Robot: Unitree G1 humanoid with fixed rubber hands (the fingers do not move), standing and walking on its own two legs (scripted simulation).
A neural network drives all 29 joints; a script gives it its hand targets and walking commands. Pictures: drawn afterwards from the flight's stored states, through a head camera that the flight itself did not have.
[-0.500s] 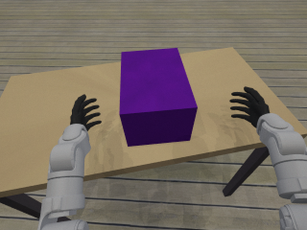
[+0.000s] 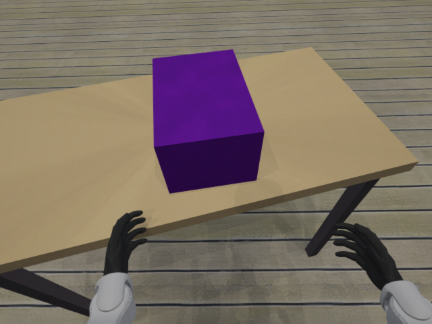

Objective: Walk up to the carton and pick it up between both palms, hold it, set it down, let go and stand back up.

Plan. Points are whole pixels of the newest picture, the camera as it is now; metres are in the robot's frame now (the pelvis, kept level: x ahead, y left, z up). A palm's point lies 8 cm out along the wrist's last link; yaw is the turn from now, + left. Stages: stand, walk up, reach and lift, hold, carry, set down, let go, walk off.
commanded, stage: set down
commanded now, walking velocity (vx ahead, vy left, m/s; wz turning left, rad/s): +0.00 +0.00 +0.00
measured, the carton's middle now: (202, 117) +0.55 +0.03 +0.04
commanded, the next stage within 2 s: let go in 0.38 s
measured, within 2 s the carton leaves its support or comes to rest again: neither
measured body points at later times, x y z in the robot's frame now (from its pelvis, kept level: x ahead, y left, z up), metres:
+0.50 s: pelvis +0.06 +0.04 +0.00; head +0.11 +0.04 +0.44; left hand +0.22 +0.24 -0.08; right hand +0.21 -0.21 -0.08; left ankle +0.02 +0.13 -0.75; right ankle +0.02 -0.08 -0.75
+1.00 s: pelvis +0.04 +0.03 -0.01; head +0.10 +0.04 +0.44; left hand +0.24 +0.23 -0.09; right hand +0.24 -0.22 -0.07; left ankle +0.02 +0.13 -0.75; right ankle +0.02 -0.09 -0.75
